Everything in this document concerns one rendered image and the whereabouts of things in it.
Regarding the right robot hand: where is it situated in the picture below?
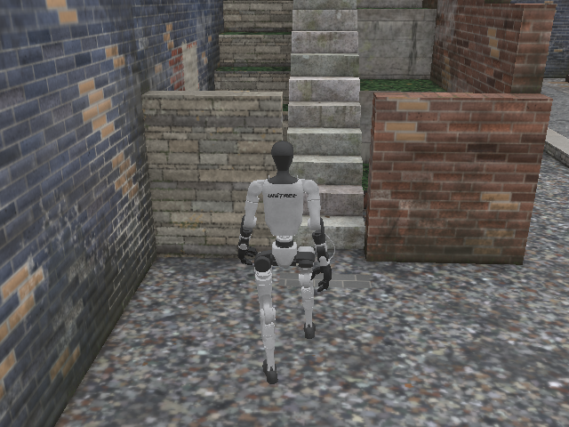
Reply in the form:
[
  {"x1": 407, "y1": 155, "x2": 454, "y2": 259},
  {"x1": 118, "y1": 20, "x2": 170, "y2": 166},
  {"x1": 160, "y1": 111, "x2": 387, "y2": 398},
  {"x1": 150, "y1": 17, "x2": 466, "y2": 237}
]
[{"x1": 311, "y1": 264, "x2": 332, "y2": 292}]

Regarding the humanoid robot torso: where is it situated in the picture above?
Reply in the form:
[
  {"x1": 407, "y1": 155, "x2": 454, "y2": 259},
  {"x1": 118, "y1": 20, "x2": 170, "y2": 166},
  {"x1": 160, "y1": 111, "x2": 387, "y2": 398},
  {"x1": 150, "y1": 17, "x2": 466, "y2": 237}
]
[{"x1": 262, "y1": 175, "x2": 304, "y2": 267}]

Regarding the left robot forearm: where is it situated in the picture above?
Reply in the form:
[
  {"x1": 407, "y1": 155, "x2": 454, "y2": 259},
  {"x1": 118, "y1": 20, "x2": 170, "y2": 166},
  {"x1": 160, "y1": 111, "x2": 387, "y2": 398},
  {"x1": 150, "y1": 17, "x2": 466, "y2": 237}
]
[{"x1": 238, "y1": 215, "x2": 252, "y2": 250}]

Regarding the left robot foot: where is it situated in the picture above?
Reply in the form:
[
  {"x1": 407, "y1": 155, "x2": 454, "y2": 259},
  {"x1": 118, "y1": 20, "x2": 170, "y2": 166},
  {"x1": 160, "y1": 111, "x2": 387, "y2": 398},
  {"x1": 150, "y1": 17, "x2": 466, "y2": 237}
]
[{"x1": 262, "y1": 359, "x2": 278, "y2": 384}]

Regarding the right robot forearm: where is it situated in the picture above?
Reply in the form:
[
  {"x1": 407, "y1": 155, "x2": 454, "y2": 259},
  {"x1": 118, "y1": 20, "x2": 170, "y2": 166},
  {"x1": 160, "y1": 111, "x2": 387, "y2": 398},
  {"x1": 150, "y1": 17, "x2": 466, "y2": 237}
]
[{"x1": 312, "y1": 217, "x2": 330, "y2": 266}]

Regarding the robot right upper arm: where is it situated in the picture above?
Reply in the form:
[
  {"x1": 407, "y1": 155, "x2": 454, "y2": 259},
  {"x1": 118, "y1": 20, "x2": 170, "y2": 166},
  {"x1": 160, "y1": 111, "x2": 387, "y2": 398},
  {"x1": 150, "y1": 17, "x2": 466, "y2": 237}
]
[{"x1": 301, "y1": 179, "x2": 321, "y2": 230}]

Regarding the left robot hand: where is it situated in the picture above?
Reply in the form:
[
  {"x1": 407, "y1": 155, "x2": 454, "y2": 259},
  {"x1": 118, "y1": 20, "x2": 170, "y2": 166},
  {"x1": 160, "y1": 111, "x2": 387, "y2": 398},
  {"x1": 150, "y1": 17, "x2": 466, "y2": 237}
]
[{"x1": 238, "y1": 246, "x2": 258, "y2": 265}]

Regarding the robot left upper arm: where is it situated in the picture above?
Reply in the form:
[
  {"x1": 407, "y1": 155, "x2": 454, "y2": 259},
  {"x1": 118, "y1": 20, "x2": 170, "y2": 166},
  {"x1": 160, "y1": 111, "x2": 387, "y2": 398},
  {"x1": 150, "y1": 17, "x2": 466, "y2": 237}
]
[{"x1": 243, "y1": 180, "x2": 265, "y2": 228}]

